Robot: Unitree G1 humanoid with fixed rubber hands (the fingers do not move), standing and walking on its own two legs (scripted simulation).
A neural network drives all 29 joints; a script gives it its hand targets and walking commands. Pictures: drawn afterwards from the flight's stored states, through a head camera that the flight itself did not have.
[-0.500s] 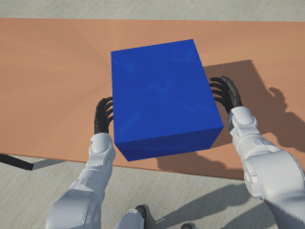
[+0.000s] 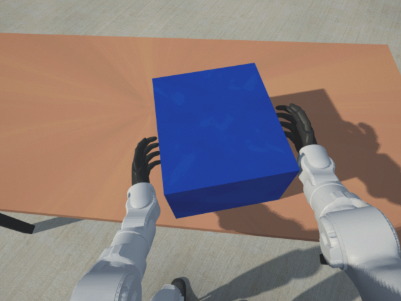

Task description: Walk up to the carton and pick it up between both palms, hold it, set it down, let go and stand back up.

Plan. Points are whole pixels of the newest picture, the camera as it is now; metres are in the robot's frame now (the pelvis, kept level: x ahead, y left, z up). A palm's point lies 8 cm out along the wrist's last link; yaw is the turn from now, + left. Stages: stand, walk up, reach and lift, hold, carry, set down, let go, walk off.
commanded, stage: reach and lift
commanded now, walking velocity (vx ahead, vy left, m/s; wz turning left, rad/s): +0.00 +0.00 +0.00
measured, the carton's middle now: (215, 139) +0.46 +0.05 -0.03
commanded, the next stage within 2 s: none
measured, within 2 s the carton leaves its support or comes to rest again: leaves its support in 1.68 s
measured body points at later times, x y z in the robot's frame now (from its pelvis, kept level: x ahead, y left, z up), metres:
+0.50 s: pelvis +0.00 +0.00 +0.00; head +0.13 -0.01 +0.43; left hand +0.36 +0.20 -0.02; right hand +0.47 -0.13 -0.01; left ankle +0.04 +0.15 -0.72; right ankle -0.01 -0.11 -0.72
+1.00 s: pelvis +0.01 +0.00 +0.01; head +0.14 -0.01 +0.44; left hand +0.36 +0.20 -0.02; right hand +0.45 -0.13 -0.01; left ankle +0.04 +0.15 -0.72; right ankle -0.01 -0.11 -0.72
